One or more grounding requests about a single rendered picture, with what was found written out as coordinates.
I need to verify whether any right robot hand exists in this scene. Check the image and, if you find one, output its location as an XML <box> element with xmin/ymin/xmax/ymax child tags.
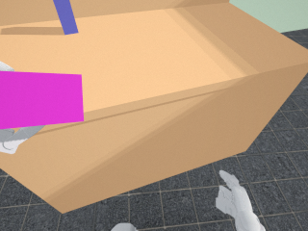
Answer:
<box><xmin>216</xmin><ymin>170</ymin><xmax>253</xmax><ymax>218</ymax></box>

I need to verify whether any table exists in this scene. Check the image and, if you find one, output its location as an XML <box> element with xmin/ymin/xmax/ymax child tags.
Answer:
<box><xmin>0</xmin><ymin>0</ymin><xmax>308</xmax><ymax>214</ymax></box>

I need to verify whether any sponge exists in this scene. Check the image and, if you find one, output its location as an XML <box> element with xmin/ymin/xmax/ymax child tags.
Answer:
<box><xmin>0</xmin><ymin>70</ymin><xmax>84</xmax><ymax>130</ymax></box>

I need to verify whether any right robot forearm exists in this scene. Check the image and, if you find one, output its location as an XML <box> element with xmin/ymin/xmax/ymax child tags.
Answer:
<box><xmin>235</xmin><ymin>211</ymin><xmax>266</xmax><ymax>231</ymax></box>

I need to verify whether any left robot hand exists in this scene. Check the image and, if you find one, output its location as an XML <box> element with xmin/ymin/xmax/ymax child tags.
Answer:
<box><xmin>0</xmin><ymin>61</ymin><xmax>45</xmax><ymax>154</ymax></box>

